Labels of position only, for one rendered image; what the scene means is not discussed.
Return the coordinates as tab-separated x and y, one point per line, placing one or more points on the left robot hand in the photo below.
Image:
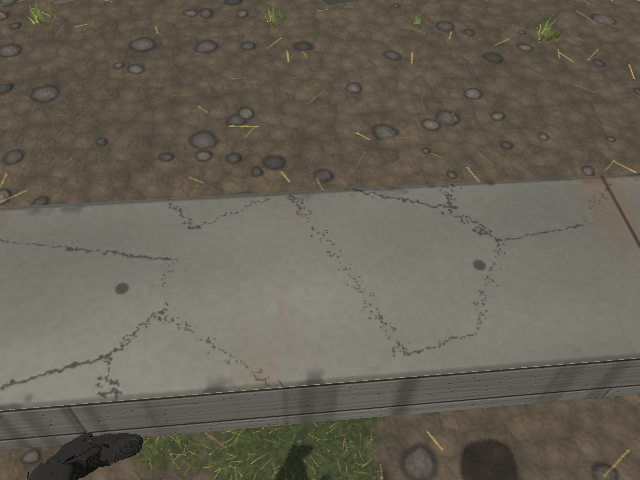
86	453

